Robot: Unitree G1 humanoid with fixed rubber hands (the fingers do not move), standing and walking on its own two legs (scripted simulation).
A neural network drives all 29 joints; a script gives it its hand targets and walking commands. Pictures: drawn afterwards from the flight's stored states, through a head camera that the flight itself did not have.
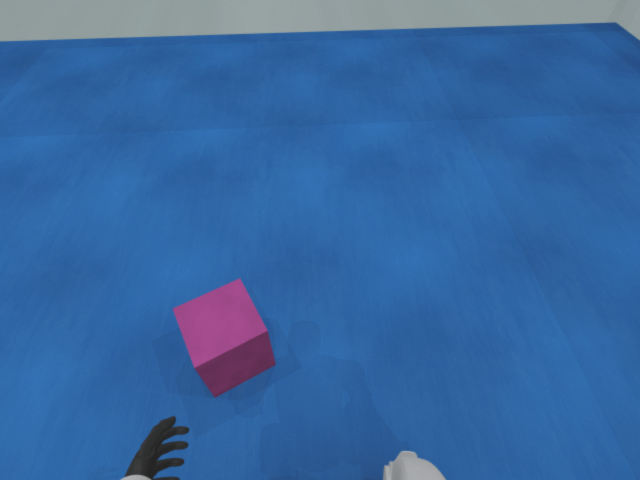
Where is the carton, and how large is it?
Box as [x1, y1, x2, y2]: [173, 278, 275, 397]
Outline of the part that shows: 239,278 173,308 193,365 215,397 275,364 267,330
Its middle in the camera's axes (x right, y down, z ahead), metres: -0.28 +0.32 +1.19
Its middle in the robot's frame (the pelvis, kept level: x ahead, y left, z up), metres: +0.61 +0.29 -0.65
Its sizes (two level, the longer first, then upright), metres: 0.210 0.200 0.250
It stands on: the floor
